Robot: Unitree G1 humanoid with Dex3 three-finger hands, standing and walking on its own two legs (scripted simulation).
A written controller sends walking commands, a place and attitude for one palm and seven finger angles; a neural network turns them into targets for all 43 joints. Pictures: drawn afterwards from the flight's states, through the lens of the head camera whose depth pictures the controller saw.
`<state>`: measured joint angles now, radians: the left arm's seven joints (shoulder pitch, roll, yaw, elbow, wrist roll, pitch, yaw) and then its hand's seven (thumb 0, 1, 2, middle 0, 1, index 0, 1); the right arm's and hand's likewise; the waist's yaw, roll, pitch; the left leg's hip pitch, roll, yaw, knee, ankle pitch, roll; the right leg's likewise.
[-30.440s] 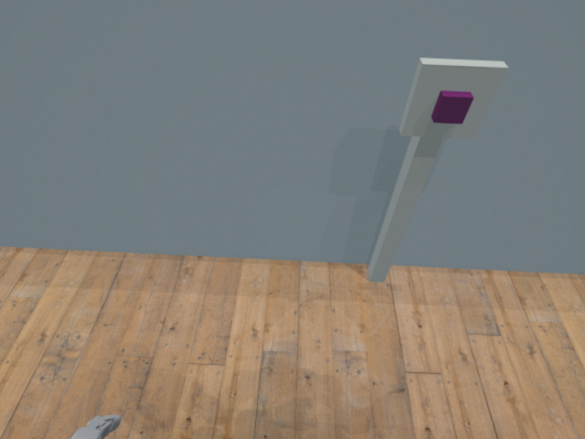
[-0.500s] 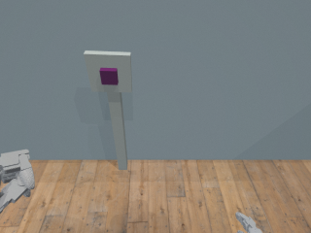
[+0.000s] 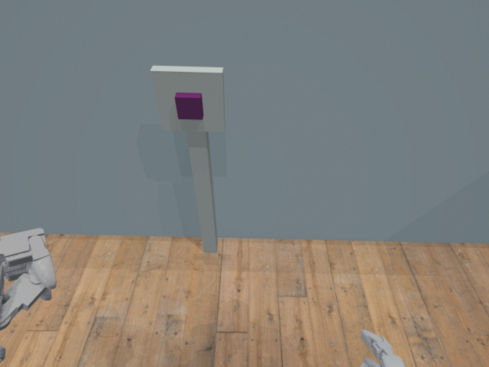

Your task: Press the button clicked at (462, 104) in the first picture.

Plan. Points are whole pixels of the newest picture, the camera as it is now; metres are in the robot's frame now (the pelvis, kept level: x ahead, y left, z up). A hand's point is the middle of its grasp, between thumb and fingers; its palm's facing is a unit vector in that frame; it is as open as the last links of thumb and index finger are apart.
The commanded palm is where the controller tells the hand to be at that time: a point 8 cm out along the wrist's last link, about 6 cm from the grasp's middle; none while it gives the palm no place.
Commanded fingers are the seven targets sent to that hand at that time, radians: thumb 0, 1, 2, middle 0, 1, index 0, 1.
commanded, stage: let the arm hang, fingers relaxed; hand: left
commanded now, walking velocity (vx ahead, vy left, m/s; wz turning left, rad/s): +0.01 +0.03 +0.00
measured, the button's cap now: (189, 105) +0.73 +0.19 +0.05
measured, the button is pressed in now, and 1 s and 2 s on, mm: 0 0 0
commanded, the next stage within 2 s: stand and wait in 1.16 s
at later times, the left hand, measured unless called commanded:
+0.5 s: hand out of the picture +0.02 +0.21 -0.17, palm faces +0.06 -0.97 -0.25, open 4.2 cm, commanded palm none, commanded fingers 0.00 0.90 0.90 -0.46 -0.58 -0.46 -0.58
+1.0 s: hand out of the picture -0.02 +0.19 -0.17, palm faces +0.05 -0.98 -0.18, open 7.3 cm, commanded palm none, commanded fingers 0.00 0.90 0.90 -0.20 -0.30 -0.20 -0.30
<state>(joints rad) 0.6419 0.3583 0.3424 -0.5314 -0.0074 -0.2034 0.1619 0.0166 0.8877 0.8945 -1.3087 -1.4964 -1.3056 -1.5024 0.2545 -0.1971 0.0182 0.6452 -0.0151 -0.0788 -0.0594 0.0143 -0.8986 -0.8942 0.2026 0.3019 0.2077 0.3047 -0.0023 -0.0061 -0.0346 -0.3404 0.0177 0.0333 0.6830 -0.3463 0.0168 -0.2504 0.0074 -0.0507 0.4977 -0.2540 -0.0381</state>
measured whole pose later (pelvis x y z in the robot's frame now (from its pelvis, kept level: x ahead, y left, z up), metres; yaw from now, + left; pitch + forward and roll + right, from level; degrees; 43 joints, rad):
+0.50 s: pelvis -0.01 +0.00 +0.00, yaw +3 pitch -1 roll -1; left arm 0.27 0.23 0.01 0.93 0.02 0.03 0.03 0.02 0.91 0.89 -0.77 -0.99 -0.78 -0.96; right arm 0.25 -0.19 0.00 0.97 -0.03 0.04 -0.01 0.01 -0.90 -0.89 0.20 0.30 0.20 0.30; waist -0.01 0.00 0.06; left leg -0.29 0.01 -0.02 0.53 -0.22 0.00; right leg -0.20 0.02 -0.02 0.49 -0.27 -0.02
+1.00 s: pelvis -0.02 +0.02 +0.00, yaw +2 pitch -2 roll +0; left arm 0.26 0.15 0.00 1.14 0.02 0.00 0.03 0.01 0.91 0.89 -0.21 -0.31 -0.21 -0.32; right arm 0.29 -0.14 -0.01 1.12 -0.03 0.01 -0.03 0.01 -0.91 -0.89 0.20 0.30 0.20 0.30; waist -0.01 0.01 0.04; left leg -0.24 -0.01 0.01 0.43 -0.16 0.02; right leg -0.17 0.00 0.01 0.43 -0.23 0.01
